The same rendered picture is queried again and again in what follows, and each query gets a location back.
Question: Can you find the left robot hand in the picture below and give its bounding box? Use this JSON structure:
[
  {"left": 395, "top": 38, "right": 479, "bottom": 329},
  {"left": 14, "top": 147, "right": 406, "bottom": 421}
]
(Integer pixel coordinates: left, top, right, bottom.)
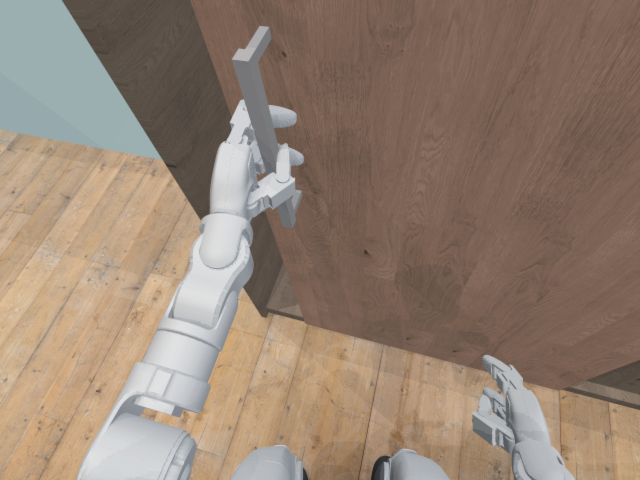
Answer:
[{"left": 210, "top": 99, "right": 304, "bottom": 223}]

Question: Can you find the wardrobe door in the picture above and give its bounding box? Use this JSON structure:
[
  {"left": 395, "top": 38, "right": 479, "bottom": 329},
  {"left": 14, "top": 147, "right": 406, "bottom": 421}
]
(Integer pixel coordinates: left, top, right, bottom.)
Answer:
[
  {"left": 190, "top": 0, "right": 640, "bottom": 391},
  {"left": 585, "top": 360, "right": 640, "bottom": 395}
]

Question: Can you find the robot left forearm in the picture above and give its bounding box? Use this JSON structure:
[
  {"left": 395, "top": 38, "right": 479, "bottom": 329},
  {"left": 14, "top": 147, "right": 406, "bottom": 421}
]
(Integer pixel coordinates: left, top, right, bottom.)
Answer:
[{"left": 76, "top": 213, "right": 254, "bottom": 480}]

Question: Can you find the right robot thigh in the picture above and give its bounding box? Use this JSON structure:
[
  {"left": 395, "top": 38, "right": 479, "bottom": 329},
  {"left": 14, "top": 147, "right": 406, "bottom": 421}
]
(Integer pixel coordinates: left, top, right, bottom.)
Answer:
[{"left": 380, "top": 453, "right": 450, "bottom": 480}]

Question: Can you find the right robot hand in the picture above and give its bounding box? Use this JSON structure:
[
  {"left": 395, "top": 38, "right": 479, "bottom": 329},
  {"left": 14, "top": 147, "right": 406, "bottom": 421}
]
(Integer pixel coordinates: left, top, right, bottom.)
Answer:
[{"left": 472, "top": 355, "right": 551, "bottom": 455}]

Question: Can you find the robot right shin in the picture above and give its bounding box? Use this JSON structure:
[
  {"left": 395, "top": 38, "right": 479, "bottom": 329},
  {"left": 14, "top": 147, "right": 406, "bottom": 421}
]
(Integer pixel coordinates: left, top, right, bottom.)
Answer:
[{"left": 390, "top": 449, "right": 417, "bottom": 459}]

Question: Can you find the handle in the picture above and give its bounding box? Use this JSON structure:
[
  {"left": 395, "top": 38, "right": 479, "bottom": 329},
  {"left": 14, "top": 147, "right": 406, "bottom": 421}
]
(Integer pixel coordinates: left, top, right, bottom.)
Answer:
[{"left": 232, "top": 26, "right": 303, "bottom": 228}]

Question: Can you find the robot right forearm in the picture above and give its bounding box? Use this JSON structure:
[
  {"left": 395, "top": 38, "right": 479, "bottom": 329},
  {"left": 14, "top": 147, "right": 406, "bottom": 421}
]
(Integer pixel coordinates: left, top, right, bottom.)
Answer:
[{"left": 511, "top": 440, "right": 575, "bottom": 480}]

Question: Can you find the robot left upper arm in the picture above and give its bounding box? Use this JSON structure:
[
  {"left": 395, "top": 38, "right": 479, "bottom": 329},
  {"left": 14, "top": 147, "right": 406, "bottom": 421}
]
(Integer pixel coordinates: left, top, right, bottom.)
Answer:
[{"left": 80, "top": 413, "right": 197, "bottom": 480}]

